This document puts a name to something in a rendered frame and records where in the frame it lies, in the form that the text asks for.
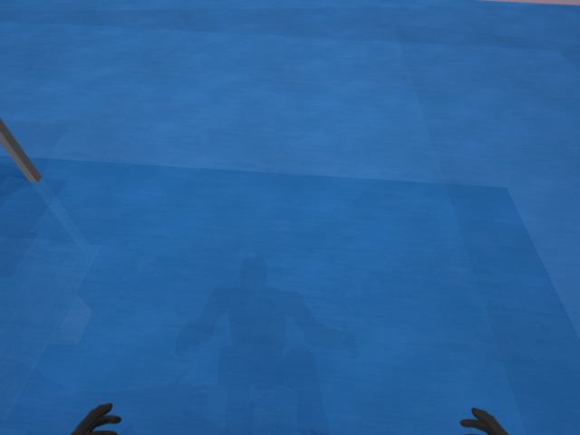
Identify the table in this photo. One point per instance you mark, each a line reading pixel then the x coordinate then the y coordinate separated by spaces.
pixel 17 154

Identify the robot right hand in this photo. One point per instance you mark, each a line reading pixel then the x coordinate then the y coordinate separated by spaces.
pixel 485 423

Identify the robot left hand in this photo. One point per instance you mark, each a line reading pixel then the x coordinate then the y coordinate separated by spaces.
pixel 95 419

